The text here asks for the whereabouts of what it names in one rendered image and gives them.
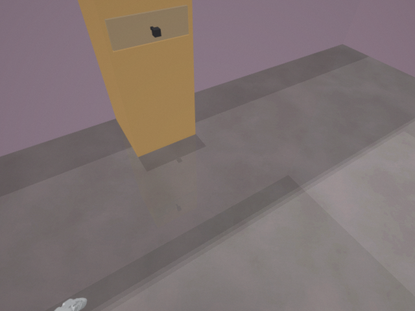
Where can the handle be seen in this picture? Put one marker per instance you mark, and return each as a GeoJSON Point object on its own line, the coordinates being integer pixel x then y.
{"type": "Point", "coordinates": [156, 31]}

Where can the drawer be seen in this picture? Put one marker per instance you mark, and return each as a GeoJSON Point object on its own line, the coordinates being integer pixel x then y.
{"type": "Point", "coordinates": [134, 29]}

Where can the robot left hand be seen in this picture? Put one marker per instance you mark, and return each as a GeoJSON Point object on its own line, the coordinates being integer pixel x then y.
{"type": "Point", "coordinates": [73, 305]}

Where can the cabinet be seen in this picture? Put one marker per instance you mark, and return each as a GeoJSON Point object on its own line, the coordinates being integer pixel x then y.
{"type": "Point", "coordinates": [151, 86]}

